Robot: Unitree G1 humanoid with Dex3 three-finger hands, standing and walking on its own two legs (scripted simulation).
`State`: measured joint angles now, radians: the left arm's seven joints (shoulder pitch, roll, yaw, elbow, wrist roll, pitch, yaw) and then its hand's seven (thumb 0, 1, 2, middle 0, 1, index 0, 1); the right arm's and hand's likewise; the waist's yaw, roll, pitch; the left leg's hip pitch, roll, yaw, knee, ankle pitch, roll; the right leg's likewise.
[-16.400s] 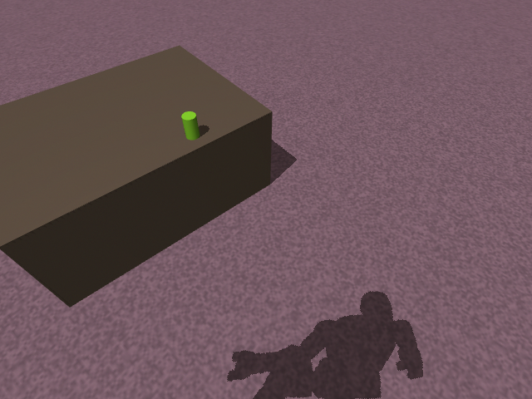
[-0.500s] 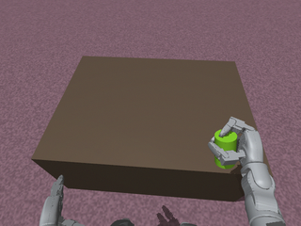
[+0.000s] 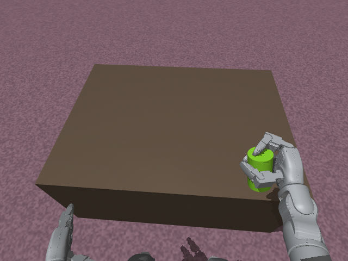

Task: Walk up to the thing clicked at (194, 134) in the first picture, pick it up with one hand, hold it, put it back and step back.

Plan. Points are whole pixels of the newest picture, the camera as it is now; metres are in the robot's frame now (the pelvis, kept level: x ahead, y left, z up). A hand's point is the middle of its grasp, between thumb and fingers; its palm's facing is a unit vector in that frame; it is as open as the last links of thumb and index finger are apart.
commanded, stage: hold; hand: right
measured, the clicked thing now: (259, 169) +0.31 -0.17 +0.03
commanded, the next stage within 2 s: crouch in 0.92 s
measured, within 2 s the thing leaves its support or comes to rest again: neither
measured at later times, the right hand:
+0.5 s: hand (255, 163) +0.32 -0.16 +0.05, palm faces +0.00 +1.00 +0.03, open 6.4 cm
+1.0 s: hand (254, 161) +0.33 -0.16 +0.04, palm faces +0.00 +1.00 +0.01, open 6.4 cm
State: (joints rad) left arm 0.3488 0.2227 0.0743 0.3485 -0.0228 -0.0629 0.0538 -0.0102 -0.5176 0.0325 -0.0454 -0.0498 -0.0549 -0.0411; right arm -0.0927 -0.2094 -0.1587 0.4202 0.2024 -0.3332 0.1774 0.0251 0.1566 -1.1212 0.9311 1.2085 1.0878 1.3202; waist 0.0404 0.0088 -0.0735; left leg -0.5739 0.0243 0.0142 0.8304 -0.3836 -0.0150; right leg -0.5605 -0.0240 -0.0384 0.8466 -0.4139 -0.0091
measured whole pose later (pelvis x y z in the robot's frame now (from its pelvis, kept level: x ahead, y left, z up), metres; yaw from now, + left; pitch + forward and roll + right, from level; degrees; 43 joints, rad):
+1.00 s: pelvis -0.01 +0.01 +0.00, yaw +0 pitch +8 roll +0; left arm 0.34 0.22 0.07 0.33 -0.02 -0.07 0.05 -0.01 -0.52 0.04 -0.05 -0.05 -0.05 -0.04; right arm -0.14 -0.22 -0.17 0.48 0.20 -0.36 0.18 0.02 0.16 -1.13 0.93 1.21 1.09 1.32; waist 0.05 0.01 -0.06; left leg -0.61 0.02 0.01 0.86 -0.39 -0.01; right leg -0.59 -0.03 -0.04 0.86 -0.41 0.00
